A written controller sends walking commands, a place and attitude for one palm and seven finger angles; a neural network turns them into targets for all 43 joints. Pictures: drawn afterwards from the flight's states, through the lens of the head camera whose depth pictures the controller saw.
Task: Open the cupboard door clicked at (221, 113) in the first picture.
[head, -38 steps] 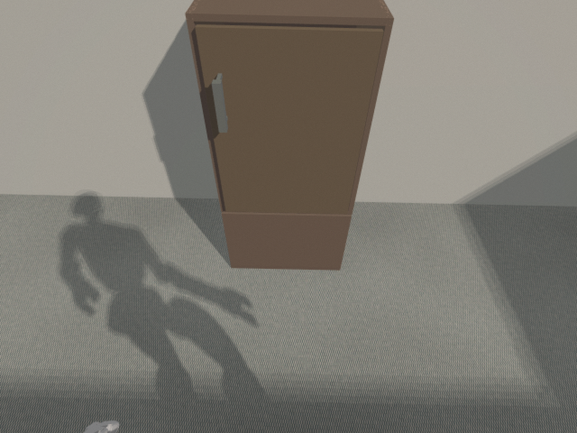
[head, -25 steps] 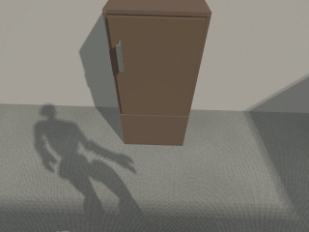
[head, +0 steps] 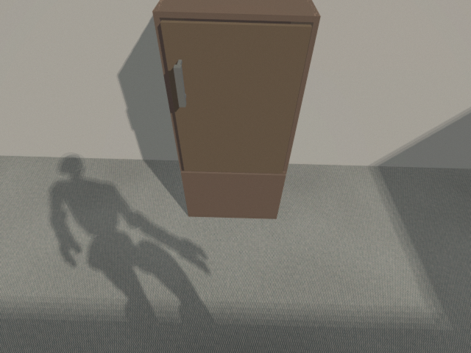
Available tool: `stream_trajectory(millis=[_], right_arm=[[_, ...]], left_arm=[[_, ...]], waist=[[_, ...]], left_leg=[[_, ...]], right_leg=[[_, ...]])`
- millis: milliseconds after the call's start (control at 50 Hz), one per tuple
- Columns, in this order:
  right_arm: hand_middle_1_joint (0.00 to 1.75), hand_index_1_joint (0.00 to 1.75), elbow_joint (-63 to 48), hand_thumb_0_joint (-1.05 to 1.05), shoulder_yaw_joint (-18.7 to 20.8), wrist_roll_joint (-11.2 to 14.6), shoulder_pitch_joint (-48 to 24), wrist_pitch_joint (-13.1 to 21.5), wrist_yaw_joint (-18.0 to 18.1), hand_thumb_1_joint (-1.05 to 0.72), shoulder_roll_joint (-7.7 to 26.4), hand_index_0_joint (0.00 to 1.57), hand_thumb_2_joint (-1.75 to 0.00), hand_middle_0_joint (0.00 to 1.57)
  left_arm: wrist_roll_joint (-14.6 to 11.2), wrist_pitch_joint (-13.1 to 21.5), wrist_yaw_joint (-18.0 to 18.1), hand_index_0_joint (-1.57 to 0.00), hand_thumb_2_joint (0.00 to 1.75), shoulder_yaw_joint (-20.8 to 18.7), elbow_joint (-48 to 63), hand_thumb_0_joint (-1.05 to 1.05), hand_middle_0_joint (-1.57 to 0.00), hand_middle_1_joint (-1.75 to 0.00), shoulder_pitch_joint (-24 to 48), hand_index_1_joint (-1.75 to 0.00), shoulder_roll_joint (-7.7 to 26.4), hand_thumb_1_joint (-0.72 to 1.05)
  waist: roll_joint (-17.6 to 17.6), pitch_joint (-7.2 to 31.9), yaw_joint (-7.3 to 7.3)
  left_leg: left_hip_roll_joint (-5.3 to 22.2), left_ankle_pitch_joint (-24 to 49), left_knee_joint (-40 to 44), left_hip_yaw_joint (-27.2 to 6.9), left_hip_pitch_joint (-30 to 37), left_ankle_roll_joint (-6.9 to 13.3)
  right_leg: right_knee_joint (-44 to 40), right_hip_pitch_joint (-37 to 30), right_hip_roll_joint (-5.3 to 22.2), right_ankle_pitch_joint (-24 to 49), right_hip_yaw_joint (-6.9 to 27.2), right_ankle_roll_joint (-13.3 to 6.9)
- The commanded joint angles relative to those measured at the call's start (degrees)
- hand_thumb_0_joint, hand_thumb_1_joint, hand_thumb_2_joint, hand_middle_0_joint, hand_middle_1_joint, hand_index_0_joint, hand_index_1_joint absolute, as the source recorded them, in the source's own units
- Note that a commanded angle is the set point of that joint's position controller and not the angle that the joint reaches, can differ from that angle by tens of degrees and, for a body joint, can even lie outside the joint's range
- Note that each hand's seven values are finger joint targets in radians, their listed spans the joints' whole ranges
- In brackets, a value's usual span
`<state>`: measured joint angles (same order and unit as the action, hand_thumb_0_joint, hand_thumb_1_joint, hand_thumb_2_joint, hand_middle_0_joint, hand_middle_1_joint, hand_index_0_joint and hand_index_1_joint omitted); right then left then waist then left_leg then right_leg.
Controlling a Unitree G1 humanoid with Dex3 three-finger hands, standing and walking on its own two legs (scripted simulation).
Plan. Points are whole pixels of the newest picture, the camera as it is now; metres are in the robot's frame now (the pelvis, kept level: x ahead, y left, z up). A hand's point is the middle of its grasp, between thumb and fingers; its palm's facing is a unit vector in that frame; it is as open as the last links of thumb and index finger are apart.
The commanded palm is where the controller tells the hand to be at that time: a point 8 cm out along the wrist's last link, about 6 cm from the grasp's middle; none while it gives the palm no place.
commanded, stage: stand and wait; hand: left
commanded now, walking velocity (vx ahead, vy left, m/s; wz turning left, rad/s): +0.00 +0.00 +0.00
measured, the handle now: (181, 83) +0.86 +0.22 +0.02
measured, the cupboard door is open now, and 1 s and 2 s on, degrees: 0 0 0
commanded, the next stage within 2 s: look at it before walking up in 0.06 s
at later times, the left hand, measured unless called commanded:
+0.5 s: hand out of the picture +0.07 +0.24 -0.15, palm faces -0.02 -0.94 -0.33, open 7.4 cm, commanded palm none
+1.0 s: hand out of the picture +0.06 +0.22 -0.17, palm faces +0.01 -0.96 -0.27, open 7.4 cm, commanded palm none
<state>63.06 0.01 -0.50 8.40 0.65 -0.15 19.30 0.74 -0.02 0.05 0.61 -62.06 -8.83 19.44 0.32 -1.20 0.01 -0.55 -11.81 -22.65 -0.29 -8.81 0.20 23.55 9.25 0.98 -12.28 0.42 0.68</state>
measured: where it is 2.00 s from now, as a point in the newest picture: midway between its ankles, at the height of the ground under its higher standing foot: (234, 340)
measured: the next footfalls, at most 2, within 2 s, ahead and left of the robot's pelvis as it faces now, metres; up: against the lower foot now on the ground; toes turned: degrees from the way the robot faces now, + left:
right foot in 1.52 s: +0.35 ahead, -0.10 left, +0.00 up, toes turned -6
left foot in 1.88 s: +0.40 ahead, +0.13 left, +0.00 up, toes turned +8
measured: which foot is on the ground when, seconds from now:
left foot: down 0.00-1.00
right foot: down 0.00-1.00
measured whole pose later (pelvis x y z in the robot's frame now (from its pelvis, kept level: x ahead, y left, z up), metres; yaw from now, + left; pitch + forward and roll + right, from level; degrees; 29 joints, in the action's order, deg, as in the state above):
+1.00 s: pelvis +0.03 +0.00 +0.00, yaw +1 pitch -1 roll -1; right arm 63.6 -0.5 -1.3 12.5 -0.5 -0.3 16.0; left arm 1.3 -0.6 0.0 0.2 -62.2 -13.4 15.8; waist -0.1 1.8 0.5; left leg 0.7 -19.8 -28.8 -0.4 -10.3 0.2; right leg 24.9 8.3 0.1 -15.7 -0.5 0.1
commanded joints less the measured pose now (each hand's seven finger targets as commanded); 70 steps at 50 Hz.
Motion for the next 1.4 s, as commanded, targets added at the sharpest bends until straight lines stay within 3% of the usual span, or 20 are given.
stream_trajectory(millis=[0,380,760,780,820,880,940,980,1020,1040,1060,1080,1100,1120,1140,1180,1240,1280,1320,1380], right_arm=[[0.3,0.3,-3.64,0.0,2.17,0.0,-3.57,1.49,0.87,-0.9,11.74,0.2,-0.9,0.2],[0.3,0.3,-3.37,0.0,2.14,-0.01,-3.8,1.5,0.87,-0.9,11.64,0.2,-0.9,0.2],[0.3,0.3,-3.08,0.0,1.91,0.09,-3.8,1.41,0.95,-0.9,11.6,0.2,-0.9,0.2],[0.3,0.3,-3.05,0.0,1.85,0.06,-3.89,1.38,0.95,-0.9,11.74,0.2,-0.9,0.2],[0.3,0.3,-1.6,0.0,0.29,-0.32,-0.5,0.35,0.66,-0.9,4.66,0.2,-0.9,0.2],[0.3,0.3,-1.29,0.0,0.31,-0.84,2.01,-0.39,0.33,-0.9,3.5,0.2,-0.9,0.2],[0.3,0.3,-2.38,0.0,0.53,-1.05,3.14,-0.47,0.25,-0.9,2.26,0.2,-0.9,0.2],[0.3,0.3,-2.9,0.0,0.91,-1.04,4.32,0.09,0.2,-0.9,1.46,0.2,-0.9,0.2],[0.3,0.3,-2.73,0.0,1.19,-0.8,7.56,0.76,0.16,-0.9,0.46,0.2,-0.9,0.2],[0.3,0.3,-1.98,0.0,1.21,-0.68,10.25,1.17,0.17,-0.9,-0.38,0.2,-0.9,0.2],[0.3,0.3,-0.75,0.0,1.49,-0.72,14.15,1.57,0.39,-0.9,0.11,0.2,-0.9,0.2],[0.3,0.3,0.93,0.0,2.44,-1.11,19.38,2.03,0.71,-0.9,3.52,0.2,-0.9,0.2],[0.3,0.3,2.16,0.0,3.05,-1.21,24.41,2.3,1.28,-0.9,4.85,0.2,-0.9,0.2],[0.3,0.3,2.73,0.0,2.76,-0.96,26.71,2.56,1.83,-0.9,3.78,0.2,-0.9,0.2],[0.3,0.3,2.66,0.0,2.08,-0.76,26.09,2.9,2.2,-0.9,1.31,0.2,-0.9,0.2],[0.3,0.3,1.78,0.0,1.67,-0.69,23.87,3.78,2.55,-0.9,-1.11,0.2,-0.9,0.2],[0.3,0.3,2.09,0.0,1.73,-0.35,23.16,4.52,2.89,-0.9,-2.7,0.2,-0.9,0.2],[0.3,0.3,2.85,0.0,1.64,-0.23,24.16,4.73,3.03,-0.9,-4.0,0.2,-0.9,0.2],[0.3,0.3,3.56,0.0,1.61,-0.41,25.34,4.74,3.09,-0.9,-4.92,0.2,-0.9,0.2],[0.3,0.3,4.33,0.0,2.06,-0.67,24.96,4.29,3.09,-0.9,-4.15,0.2,-0.9,0.2]], left_arm=[[-0.1,1.37,0.55,-0.2,0.9,-2.54,3.75,0.0,-0.2,-0.3,2.85,-0.3,11.62,0.9],[-0.08,1.71,0.57,-0.2,0.9,-2.72,3.74,0.0,-0.2,-0.3,2.9,-0.3,11.73,0.9],[-0.06,1.71,0.58,-0.2,0.9,-2.72,3.37,0.0,-0.2,-0.3,2.82,-0.3,11.83,0.9],[-0.12,1.67,0.57,-0.2,0.9,-2.71,3.39,0.0,-0.2,-0.3,2.77,-0.3,11.82,0.9],[-0.06,0.73,0.81,-0.2,0.9,-1.34,1.62,0.0,-0.2,-0.3,-1.2,-0.3,5.23,0.9],[0.38,-0.18,0.33,-0.2,0.9,-1.74,1.26,0.0,-0.2,-0.3,-3.9,-0.3,5.59,0.9],[0.54,-0.26,0.15,-0.2,0.9,-3.0,1.52,0.0,-0.2,-0.3,-7.55,-0.3,7.26,0.9],[0.42,0.29,0.27,-0.2,0.9,-3.66,1.94,0.0,-0.2,-0.3,-8.83,-0.3,7.27,0.9],[0.34,0.84,0.29,-0.2,0.9,-3.96,2.64,0.0,-0.2,-0.3,-8.39,-0.3,6.18,0.9],[0.27,0.83,0.17,-0.2,0.9,-3.89,2.81,0.0,-0.2,-0.3,-7.39,-0.3,4.66,0.9],[0.17,0.77,-0.03,-0.2,0.9,-3.49,3.26,0.0,-0.2,-0.3,-6.74,-0.3,2.4,0.9],[0.19,0.8,-0.27,-0.2,0.9,-3.03,4.19,0.0,-0.2,-0.3,-5.85,-0.3,-1.01,0.9],[0.55,1.5,-0.04,-0.2,0.9,-2.55,6.05,0.0,-0.2,-0.3,-2.41,-0.3,-2.55,0.9],[0.9,1.84,0.25,-0.2,0.9,-2.83,6.99,0.0,-0.2,-0.3,-0.37,-0.3,-1.53,0.9],[0.83,2.1,0.14,-0.2,0.9,-3.17,6.58,0.0,-0.2,-0.3,-0.84,-0.3,-1.75,0.9],[0.59,2.47,-0.52,-0.2,0.9,-3.32,5.54,0.0,-0.2,-0.3,-1.69,-0.3,-3.86,0.9],[0.48,1.68,-1.25,-0.2,0.9,-3.26,5.44,0.0,-0.2,-0.3,-2.6,-0.3,-6.21,0.9],[0.46,1.48,-1.44,-0.2,0.9,-3.2,6.1,0.0,-0.2,-0.3,-1.15,-0.3,-7.09,0.9],[0.34,1.72,-1.66,-0.2,0.9,-3.18,7.28,0.0,-0.2,-0.3,1.94,-0.3,-7.87,0.9],[0.06,1.91,-1.5,-0.2,0.9,-3.32,7.84,0.0,-0.2,-0.3,3.5,-0.3,-8.46,0.9]], waist=[[-0.8,1.98,0.22],[-0.13,3.63,0.06],[-0.56,2.73,0.17],[-0.56,2.38,0.22],[0.37,3.09,0.2],[2.33,-1.71,0.75],[9.03,-5.33,1.82],[9.05,-5.9,1.43],[5.32,-5.65,-0.37],[2.67,-5.44,-1.62],[-1.66,-6.04,-2.89],[-12.62,-5.82,-4.51],[-17.22,-7.28,-5.87],[-14.84,-9.21,-6.01],[-9.13,-9.67,-5.0],[-4.47,-8.12,-3.3],[-6.36,-6.83,-1.62],[-6.73,-7.46,-1.55],[-6.67,-7.6,-2.31],[-7.92,-7.37,-2.23]], left_leg=[[6.9,5.41,5.12,-6.38,-0.72,1.68],[6.95,8.34,4.77,-5.93,1.53,1.31],[7.04,8.87,5.41,-5.84,1.48,1.1],[6.98,8.39,5.54,-5.95,1.4,1.07],[6.11,2.13,4.19,-4.51,1.18,0.22],[3.83,-11.88,1.85,-3.1,-4.79,0.36],[1.27,-14.66,-7.29,1.09,-12.35,0.09],[2.13,-12.43,-11.91,2.46,-13.01,0.23],[3.02,-10.64,-9.24,2.87,-9.06,0.69],[3.14,-9.78,-4.91,2.44,-4.45,1.12],[5.06,-9.56,0.12,-1.74,0.39,2.18],[13.31,-9.14,6.38,-14.1,6.0,5.71],[19.91,-4.07,11.88,-24.12,10.23,9.83],[21.94,3.91,11.33,-26.33,11.71,11.99],[21.89,12.32,10.01,-24.13,12.14,13.16],[19.48,22.78,8.56,-16.88,11.88,12.67],[15.46,23.32,10.22,-9.29,10.54,10.83],[13.98,23.58,11.03,-6.12,10.23,9.97],[12.8,25.19,10.82,-4.27,9.65,9.2],[13.5,28.78,9.48,-2.45,7.31,8.9]], right_leg=[[-4.44,-0.42,5.6,3.99,5.22,-2.26],[-5.25,-1.19,5.99,7.11,5.44,-2.38],[-5.91,-1.97,6.02,8.01,5.2,-2.29],[-6.08,-1.78,5.9,7.36,5.24,-2.25],[-6.48,-1.35,5.88,-1.44,5.09,-1.36],[-8.04,1.28,6.2,-17.43,7.83,-2.4],[-12.23,0.94,10.47,-27.48,14.08,-5.67],[-12.95,1.4,13.62,-26.51,16.55,-8.28],[-9.04,3.59,12.74,-21.0,12.81,-8.62],[-4.85,6.6,10.58,-17.93,9.19,-7.66],[2.17,10.94,5.99,-14.98,4.0,-5.69],[16.49,18.27,-0.05,-12.9,-3.37,-2.94],[28.01,27.38,-2.18,-20.02,-5.44,-1.94],[34.71,31.89,0.27,-20.01,-1.76,-2.25],[38.34,33.74,2.27,-17.05,-0.36,-2.33],[40.22,31.98,4.33,-13.05,-0.68,-1.83],[37.27,30.14,4.59,-6.22,-2.78,-0.74],[33.2,30.08,4.44,-2.9,-4.43,-0.59],[25.77,27.56,3.79,-0.48,-6.02,-0.95],[16.52,19.29,2.02,0.16,-7.71,-2.42]])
